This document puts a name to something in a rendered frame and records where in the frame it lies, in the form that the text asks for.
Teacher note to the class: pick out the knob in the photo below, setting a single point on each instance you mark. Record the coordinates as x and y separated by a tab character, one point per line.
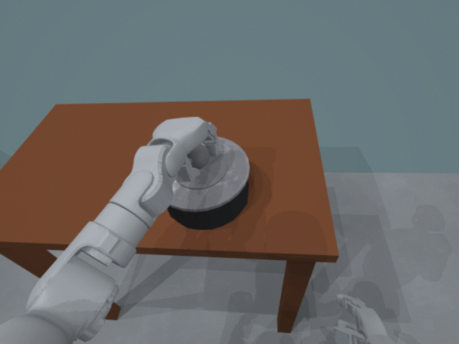
200	156

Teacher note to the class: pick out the robot left forearm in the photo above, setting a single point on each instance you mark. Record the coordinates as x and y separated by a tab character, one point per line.
114	235

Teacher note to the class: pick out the pot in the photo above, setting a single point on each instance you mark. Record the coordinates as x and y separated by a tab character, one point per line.
214	218

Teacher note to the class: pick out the left robot upper arm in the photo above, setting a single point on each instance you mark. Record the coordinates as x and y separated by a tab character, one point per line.
73	306

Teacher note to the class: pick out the left robot hand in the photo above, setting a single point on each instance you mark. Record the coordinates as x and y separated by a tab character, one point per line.
190	132

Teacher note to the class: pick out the right robot hand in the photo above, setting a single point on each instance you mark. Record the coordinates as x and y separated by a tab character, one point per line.
368	322

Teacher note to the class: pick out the table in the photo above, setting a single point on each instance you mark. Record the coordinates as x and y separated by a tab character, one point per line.
77	158

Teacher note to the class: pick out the lid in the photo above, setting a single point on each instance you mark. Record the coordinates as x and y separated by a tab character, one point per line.
221	180

